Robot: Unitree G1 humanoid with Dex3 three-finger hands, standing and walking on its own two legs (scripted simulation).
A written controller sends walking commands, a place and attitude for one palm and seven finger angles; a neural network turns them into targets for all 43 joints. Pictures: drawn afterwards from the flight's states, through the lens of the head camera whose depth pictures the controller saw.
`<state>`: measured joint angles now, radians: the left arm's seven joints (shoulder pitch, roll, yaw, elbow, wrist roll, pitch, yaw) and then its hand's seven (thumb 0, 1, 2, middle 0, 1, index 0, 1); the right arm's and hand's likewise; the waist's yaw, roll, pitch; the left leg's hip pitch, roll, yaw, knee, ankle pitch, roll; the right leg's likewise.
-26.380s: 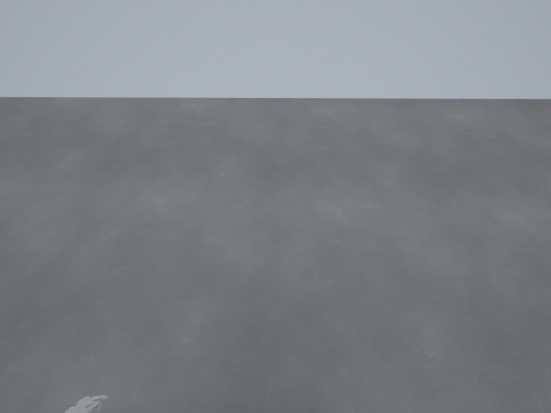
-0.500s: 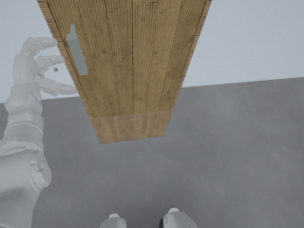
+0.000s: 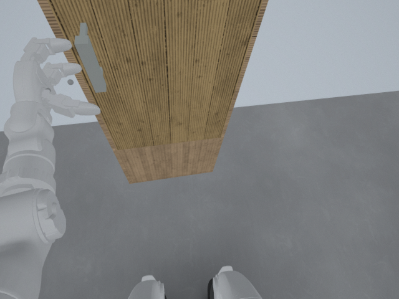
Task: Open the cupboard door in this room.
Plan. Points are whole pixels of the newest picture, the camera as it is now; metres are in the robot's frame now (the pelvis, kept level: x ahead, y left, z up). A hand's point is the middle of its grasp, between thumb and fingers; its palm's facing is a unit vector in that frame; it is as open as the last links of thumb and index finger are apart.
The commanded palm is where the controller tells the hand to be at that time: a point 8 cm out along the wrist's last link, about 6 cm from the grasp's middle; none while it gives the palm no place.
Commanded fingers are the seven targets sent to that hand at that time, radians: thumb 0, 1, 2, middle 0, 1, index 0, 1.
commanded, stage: slide the fingers in behind the handle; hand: left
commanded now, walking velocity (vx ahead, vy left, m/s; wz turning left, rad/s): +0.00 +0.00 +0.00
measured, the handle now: (92, 59) +0.57 +0.18 +0.10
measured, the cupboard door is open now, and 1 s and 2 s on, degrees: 0 0 0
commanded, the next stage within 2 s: close the thumb around the handle in 1.46 s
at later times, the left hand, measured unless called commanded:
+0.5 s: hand (91, 79) +0.52 +0.17 +0.09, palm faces +0.08 -1.00 -0.01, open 14.0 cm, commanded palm +0.49 +0.21 +0.09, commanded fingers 0.00 -0.50 0.30 -0.30 -1.20 -0.30 -1.20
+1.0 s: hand (105, 81) +0.51 +0.15 +0.09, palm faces +0.10 -1.00 +0.00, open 14.0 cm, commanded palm +0.48 +0.18 +0.09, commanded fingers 0.00 -0.50 0.30 -0.30 -1.20 -0.30 -1.20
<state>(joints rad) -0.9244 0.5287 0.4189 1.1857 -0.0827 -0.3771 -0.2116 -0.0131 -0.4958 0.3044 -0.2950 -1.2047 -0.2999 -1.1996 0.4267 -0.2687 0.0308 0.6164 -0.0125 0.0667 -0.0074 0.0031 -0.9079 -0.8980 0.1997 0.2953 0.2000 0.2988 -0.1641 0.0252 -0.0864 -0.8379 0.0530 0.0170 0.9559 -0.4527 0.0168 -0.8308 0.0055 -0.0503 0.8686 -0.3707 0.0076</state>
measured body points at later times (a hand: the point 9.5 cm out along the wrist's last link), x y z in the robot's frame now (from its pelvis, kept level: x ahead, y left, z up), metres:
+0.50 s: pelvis +0.01 +0.00 +0.00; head +0.12 +0.01 +0.43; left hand +0.51 +0.23 +0.09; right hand +0.01 -0.26 -0.11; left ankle +0.00 +0.10 -0.68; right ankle +0.02 -0.13 -0.68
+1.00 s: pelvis +0.00 -0.01 +0.00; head +0.11 +0.00 +0.44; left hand +0.50 +0.20 +0.10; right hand +0.01 -0.27 -0.12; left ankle +0.00 +0.10 -0.68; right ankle +0.02 -0.13 -0.68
